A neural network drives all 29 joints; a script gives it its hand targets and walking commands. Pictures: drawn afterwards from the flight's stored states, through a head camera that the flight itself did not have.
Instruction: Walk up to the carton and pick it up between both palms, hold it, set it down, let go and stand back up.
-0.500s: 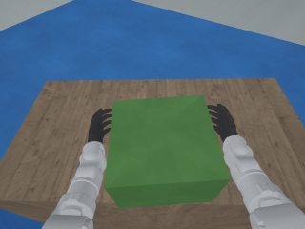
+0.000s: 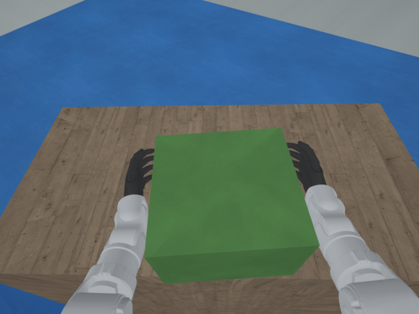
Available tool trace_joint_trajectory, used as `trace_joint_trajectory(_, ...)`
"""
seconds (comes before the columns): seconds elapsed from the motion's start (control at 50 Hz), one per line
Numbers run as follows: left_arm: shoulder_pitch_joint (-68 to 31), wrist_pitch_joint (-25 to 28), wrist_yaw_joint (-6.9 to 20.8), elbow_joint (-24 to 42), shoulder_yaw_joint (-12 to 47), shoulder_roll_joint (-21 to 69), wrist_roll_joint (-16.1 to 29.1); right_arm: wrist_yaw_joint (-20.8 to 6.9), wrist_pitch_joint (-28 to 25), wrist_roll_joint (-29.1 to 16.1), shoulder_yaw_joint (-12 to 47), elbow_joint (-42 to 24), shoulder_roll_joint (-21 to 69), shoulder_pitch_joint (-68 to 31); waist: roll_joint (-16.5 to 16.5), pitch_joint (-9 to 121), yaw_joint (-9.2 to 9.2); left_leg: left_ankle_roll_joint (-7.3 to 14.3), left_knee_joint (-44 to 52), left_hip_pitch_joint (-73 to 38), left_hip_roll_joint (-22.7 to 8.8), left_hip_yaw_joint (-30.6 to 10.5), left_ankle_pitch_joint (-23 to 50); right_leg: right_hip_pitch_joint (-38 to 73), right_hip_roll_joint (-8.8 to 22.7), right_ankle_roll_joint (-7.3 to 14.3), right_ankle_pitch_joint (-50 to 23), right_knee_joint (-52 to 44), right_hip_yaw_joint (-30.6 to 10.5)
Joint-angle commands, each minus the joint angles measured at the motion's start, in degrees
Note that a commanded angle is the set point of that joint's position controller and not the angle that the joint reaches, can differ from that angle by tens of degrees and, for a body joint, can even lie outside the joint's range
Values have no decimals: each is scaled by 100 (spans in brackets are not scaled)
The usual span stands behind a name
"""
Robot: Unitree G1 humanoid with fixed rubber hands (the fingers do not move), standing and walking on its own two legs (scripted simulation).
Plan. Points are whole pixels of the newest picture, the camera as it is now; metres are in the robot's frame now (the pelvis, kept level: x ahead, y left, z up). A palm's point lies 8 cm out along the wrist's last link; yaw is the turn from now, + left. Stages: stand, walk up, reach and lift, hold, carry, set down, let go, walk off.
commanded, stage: reach and lift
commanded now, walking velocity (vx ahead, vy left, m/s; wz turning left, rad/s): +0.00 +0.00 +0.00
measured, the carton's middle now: (223, 204) +0.35 +0.05 -0.01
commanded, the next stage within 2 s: none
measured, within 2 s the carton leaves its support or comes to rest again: leaves its support in 0.60 s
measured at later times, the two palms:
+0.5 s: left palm (136, 190) +0.34 +0.22 +0.02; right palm (312, 179) +0.40 -0.12 +0.03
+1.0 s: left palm (129, 186) +0.33 +0.22 +0.06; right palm (321, 172) +0.39 -0.12 +0.08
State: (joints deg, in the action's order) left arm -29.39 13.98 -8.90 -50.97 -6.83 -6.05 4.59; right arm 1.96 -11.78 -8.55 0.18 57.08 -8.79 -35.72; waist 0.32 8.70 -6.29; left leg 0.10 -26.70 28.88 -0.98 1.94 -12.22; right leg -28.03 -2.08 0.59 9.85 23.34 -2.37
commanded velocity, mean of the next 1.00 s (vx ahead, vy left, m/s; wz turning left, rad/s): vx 0.00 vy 0.00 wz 0.00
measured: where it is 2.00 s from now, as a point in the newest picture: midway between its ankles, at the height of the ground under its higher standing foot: outside the picture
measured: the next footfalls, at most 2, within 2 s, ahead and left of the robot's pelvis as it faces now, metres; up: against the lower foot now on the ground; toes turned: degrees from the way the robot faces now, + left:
none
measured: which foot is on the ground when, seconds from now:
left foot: down 0.00-1.00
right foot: down 0.00-1.00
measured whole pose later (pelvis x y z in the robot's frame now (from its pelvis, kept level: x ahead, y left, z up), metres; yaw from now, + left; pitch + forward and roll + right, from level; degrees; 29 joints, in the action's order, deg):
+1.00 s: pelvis -0.01 +0.00 +0.00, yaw +0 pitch +11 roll -1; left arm -30.0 18.4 -8.8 -54.5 -7.3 -5.6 6.4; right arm 3.4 -12.3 -3.6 -0.4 55.9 -8.3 -35.7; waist 0.3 11.5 -6.3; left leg 0.1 -25.3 25.3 -1.0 1.9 -11.0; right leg -24.9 -2.1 0.6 9.0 22.8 -2.3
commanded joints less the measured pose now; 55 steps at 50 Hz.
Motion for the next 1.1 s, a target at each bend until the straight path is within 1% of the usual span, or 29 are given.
trace_joint_trajectory(0.0,-3207,710,1016,637,1569,3926,-540,-851,-576,887,1112,-1401,3608,-3150,-261,3553,60,-502,-171,-1904,85,32,2958,1279,-112,112,-1202,-237,353)
trace_joint_trajectory(0.04,-3251,734,1037,508,1722,3948,-492,-894,-548,890,1202,-1450,3759,-3086,-225,3682,77,-506,-111,-1754,76,99,2929,1548,-114,114,-1439,-248,317)
trace_joint_trajectory(0.06,-3283,735,1053,396,1675,3936,-521,-905,-512,922,1211,-1350,3818,-3041,-199,3562,53,-494,-45,-1614,86,118,2813,1710,-95,108,-1443,-248,297)
trace_joint_trajectory(0.1,-3281,774,1044,325,1735,4018,-516,-918,-507,907,1272,-1281,3912,-2985,-185,3538,34,-512,-31,-1590,65,92,2865,1725,-105,132,-1436,-237,307)
trace_joint_trajectory(0.12,-3312,794,1041,293,1770,4071,-495,-915,-511,903,1281,-1253,3974,-2948,-188,3527,78,-517,-20,-1555,66,88,2813,1750,-102,132,-1461,-234,290)
trace_joint_trajectory(0.16,-3388,795,1045,184,1774,4086,-518,-926,-463,941,1198,-1069,3943,-2877,-227,3290,141,-518,27,-1568,48,41,2712,1666,-84,163,-1282,-284,304)
trace_joint_trajectory(0.22,-3509,837,1076,142,1794,4178,-497,-918,-447,959,1267,-1076,4097,-2908,-181,3248,111,-513,62,-1418,65,69,2556,1783,-73,158,-1279,-261,276)
trace_joint_trajectory(0.24,-3517,850,1072,165,1820,4175,-484,-914,-430,969,1255,-1015,4125,-2837,-170,3238,144,-507,87,-1407,68,52,2493,1805,-67,157,-1280,-259,273)
trace_joint_trajectory(0.3,-3645,826,1050,164,1862,4195,-471,-931,-416,939,1243,-988,4115,-2897,-267,3167,118,-534,79,-1493,46,38,2479,1660,-76,186,-1132,-293,294)
trace_joint_trajectory(0.36,-3672,849,1037,252,1967,4268,-409,-895,-428,903,1374,-1110,4206,-2950,-200,3353,111,-513,53,-1421,52,28,2545,1789,-74,167,-1299,-233,281)
trace_joint_trajectory(0.4,-3732,856,1020,354,2077,4338,-341,-871,-440,856,1450,-1205,4222,-2943,-193,3468,166,-517,20,-1496,46,-8,2664,1805,-85,168,-1442,-212,279)
trace_joint_trajectory(0.44,-3816,905,974,601,2263,4412,-294,-825,-524,788,1598,-1416,4303,-3007,-247,3712,185,-557,-68,-1534,67,-43,2950,1889,-96,158,-1749,-163,257)
trace_joint_trajectory(0.52,-3855,955,891,973,2516,4487,-179,-729,-621,653,1928,-2028,4376,-3100,-157,4083,178,-556,-165,-1543,105,-97,3221,2182,-110,111,-2279,-49,217)
trace_joint_trajectory(0.54,-3869,937,873,1010,2497,4480,-196,-723,-631,643,1927,-2034,4336,-3104,-158,4029,174,-552,-151,-1554,108,-118,3177,2145,-113,112,-2230,-62,227)
trace_joint_trajectory(0.6,-3994,948,837,1287,2610,4489,-152,-647,-668,553,2148,-2294,4438,-3150,-94,4131,204,-540,-201,-1553,151,-146,3405,2341,-101,76,-2670,-14,171)
trace_joint_trajectory(0.66,-4140,915,826,1379,2630,4518,-210,-620,-704,579,2070,-2228,4327,-3192,-155,4125,308,-579,-187,-1788,135,-213,3491,2217,-132,96,-2626,-78,210)
trace_joint_trajectory(0.68,-4106,912,828,1334,2541,4460,-250,-610,-696,574,2073,-2082,4303,-3110,-122,4001,276,-570,-173,-1792,142,-219,3489,2234,-120,106,-2606,-119,188)
trace_joint_trajectory(0.7,-4142,893,845,1319,2508,4417,-291,-592,-710,580,2020,-1996,4244,-3147,-116,3824,302,-557,-128,-1781,160,-193,3408,2277,-101,111,-2650,-148,197)
trace_joint_trajectory(0.72,-4146,881,868,1300,2472,4427,-298,-589,-722,561,2064,-2054,4270,-3217,-112,3780,263,-553,-116,-1794,157,-193,3391,2328,-101,103,-2641,-159,182)
trace_joint_trajectory(0.78,-4271,833,899,1276,2371,4393,-390,-571,-755,585,1962,-1811,4196,-3294,-100,3517,311,-546,-31,-1886,163,-228,3329,2282,-101,123,-2511,-246,192)
trace_joint_trajectory(0.82,-4344,780,931,1198,2238,4346,-501,-590,-739,607,1865,-1650,4169,-3367,-111,3181,287,-519,69,-1935,162,-204,3056,2156,-89,150,-2115,-347,222)
trace_joint_trajectory(0.86,-4240,681,952,1177,2205,4324,-527,-578,-674,644,1846,-1692,4145,-3328,-76,3062,287,-479,152,-1926,148,-198,2814,2212,-58,160,-1956,-401,209)
trace_joint_trajectory(0.88,-4240,630,954,1195,2183,4327,-547,-591,-641,647,1847,-1665,4145,-3318,-96,3007,259,-487,180,-1920,152,-190,2761,2175,-77,165,-1862,-419,215)
trace_joint_trajectory(0.9,-4220,606,945,1290,2240,4382,-529,-591,-621,621,1885,-1734,4202,-3287,-106,2992,285,-484,194,-1967,137,-198,2806,2218,-81,174,-1893,-415,227)
trace_joint_trajectory(0.96,-4210,384,965,1191,2239,4333,-532,-604,-431,675,1734,-1522,4190,-3091,-138,2596,325,-422,372,-1949,132,-201,2199,1994,-71,187,-1207,-571,244)
trace_joint_trajectory(0.98,-4444,369,963,1332,2287,4351,-503,-626,-403,699,1640,-1535,4209,-3148,-191,2593,388,-429,422,-1924,137,-192,2025,1909,-67,202,-988,-596,252)
trace_joint_trajectory(1.02,-4605,240,938,1375,2347,4311,-406,-663,-272,652,1648,-1632,4261,-3274,-177,2603,340,-388,516,-1830,124,-168,1620,1856,-60,202,-655,-611,247)
trace_joint_trajectory(1.04,-4823,206,905,1600,2511,4357,-298,-671,-235,639,1659,-1855,4326,-3376,-198,2901,401,-372,510,-1822,112,-187,1589,1847,-52,197,-678,-581,246)
trace_joint_trajectory(1.08,-4972,143,861,1776,2615,4345,-167,-678,-121,573,1798,-2206,4471,-3648,-134,3201,313,-321,526,-1676,139,-145,1364,1887,-32,164,-541,-555,202)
